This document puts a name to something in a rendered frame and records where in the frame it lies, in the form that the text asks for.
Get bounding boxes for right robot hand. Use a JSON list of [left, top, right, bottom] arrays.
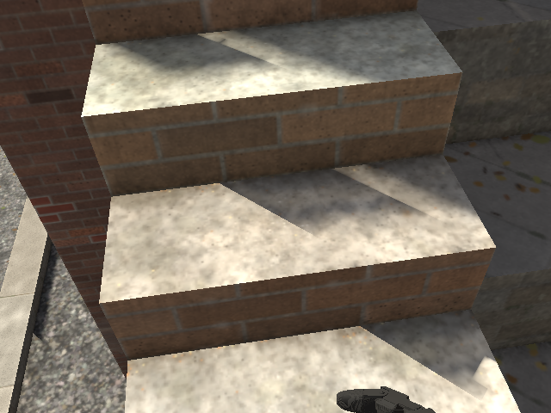
[[337, 386, 436, 413]]

